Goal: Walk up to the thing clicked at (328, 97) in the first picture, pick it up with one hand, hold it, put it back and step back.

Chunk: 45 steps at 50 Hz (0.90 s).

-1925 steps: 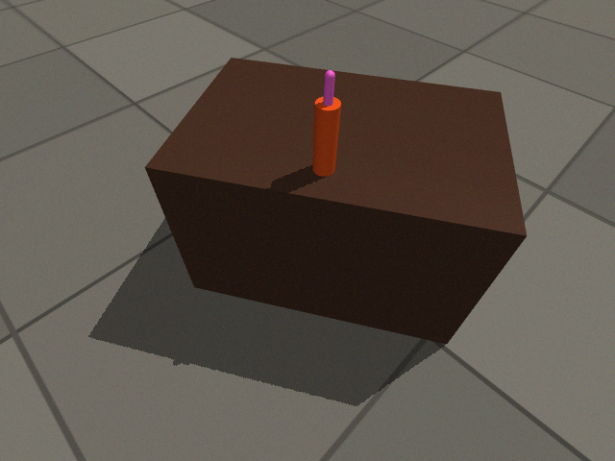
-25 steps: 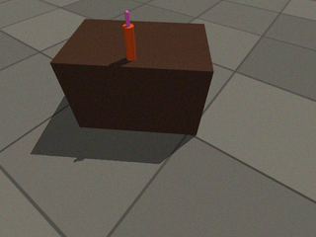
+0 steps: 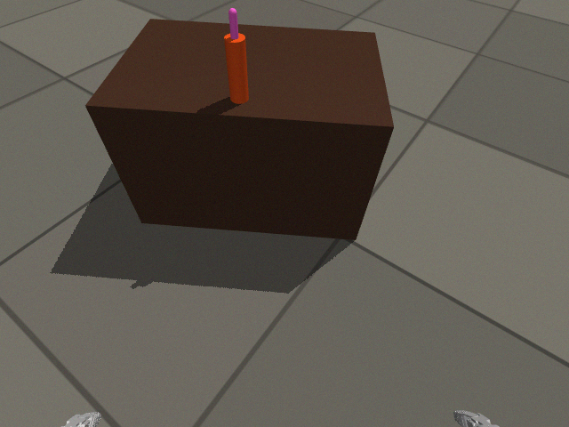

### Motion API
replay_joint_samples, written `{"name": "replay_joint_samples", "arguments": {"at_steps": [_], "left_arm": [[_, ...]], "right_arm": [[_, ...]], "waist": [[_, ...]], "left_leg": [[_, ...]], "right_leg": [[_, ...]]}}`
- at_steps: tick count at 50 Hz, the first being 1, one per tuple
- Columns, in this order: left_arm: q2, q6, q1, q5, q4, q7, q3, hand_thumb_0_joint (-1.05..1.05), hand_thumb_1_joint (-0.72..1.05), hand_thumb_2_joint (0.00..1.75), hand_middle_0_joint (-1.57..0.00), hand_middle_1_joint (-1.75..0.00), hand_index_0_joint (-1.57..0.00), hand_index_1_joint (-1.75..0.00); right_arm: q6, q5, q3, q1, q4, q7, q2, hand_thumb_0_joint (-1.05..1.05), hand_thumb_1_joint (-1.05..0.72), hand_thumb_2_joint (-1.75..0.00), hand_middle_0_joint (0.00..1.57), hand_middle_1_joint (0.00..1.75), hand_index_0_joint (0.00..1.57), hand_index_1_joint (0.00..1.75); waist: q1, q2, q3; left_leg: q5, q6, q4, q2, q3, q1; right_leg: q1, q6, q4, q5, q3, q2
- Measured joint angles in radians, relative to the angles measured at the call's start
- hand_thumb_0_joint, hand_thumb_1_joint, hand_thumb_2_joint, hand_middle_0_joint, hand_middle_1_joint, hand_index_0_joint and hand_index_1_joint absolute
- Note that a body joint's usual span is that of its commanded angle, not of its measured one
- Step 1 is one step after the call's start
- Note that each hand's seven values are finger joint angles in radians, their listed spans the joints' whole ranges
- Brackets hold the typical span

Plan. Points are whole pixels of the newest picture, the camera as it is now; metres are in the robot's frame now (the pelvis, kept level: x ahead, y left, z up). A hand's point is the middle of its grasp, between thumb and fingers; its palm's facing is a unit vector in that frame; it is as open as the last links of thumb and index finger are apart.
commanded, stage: step back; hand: left
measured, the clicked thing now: (236, 58) +1.04 +0.16 -0.04
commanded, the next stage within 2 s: stand in 0.08 s
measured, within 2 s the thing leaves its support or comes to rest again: neither
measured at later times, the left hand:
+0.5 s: hand out of the picture +0.07 +0.24 -0.15, palm faces -0.04 -0.95 -0.32, open 7.4 cm
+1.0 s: hand out of the picture +0.05 +0.24 -0.15, palm faces -0.04 -0.94 -0.34, open 7.4 cm
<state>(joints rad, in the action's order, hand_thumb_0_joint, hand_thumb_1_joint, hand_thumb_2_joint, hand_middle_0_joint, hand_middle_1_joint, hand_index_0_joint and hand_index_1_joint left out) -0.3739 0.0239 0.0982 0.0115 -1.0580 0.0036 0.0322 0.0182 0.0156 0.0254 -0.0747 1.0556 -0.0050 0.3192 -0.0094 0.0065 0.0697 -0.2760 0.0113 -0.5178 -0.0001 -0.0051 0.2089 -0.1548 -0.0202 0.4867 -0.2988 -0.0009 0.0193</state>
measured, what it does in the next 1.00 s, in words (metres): stands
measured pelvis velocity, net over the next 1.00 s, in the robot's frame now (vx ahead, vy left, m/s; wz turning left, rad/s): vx -0.02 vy -0.01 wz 0.00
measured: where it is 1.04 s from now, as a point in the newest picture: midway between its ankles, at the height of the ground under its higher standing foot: outside the picture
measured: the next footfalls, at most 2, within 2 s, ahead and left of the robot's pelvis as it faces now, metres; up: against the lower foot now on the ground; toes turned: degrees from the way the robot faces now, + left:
none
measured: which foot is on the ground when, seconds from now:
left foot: down 0.00-1.00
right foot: down 0.00-1.00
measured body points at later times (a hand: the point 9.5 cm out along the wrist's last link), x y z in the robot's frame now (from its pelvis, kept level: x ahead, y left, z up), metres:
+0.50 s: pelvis -0.01 +0.00 +0.01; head +0.00 +0.00 +0.46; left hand +0.08 +0.29 -0.13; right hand +0.07 -0.30 -0.12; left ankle +0.00 +0.11 -0.74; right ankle -0.02 -0.13 -0.74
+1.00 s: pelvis -0.02 -0.01 +0.01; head -0.01 -0.01 +0.46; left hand +0.05 +0.29 -0.12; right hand +0.05 -0.31 -0.12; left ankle +0.00 +0.11 -0.74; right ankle -0.02 -0.14 -0.74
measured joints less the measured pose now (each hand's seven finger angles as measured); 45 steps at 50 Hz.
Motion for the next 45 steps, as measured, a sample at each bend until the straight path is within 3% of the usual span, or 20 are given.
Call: {"name": "replay_joint_samples", "arguments": {"at_steps": [20,45], "left_arm": [[0.034,-0.006,-0.035,-0.002,-0.065,-0.004,-0.029,0.01,0.91,0.89,-0.2,-0.3,-0.2,-0.3],[0.021,-0.012,0.026,0.001,-0.085,-0.01,-0.032,0.01,0.91,0.89,-0.2,-0.3,-0.2,-0.3]], "right_arm": [[-0.005,-0.01,-0.013,0.029,0.071,-0.003,0.018,0.0,-0.9,-0.89,0.21,0.3,0.2,0.3],[-0.006,-0.004,-0.025,-0.035,0.099,-0.008,0.021,0.0,-0.9,-0.89,0.21,0.3,0.2,0.3]], "waist": [[0.017,0.008,0.007],[0.018,-0.005,-0.014]], "left_leg": [[0.109,-0.007,0.188,0.002,-0.008,-0.09],[0.136,-0.014,0.198,-0.003,0.0,-0.066]], "right_leg": [[0.074,-0.001,-0.161,0.098,-0.006,0.003],[0.045,0.007,-0.156,0.114,0.001,-0.003]]}}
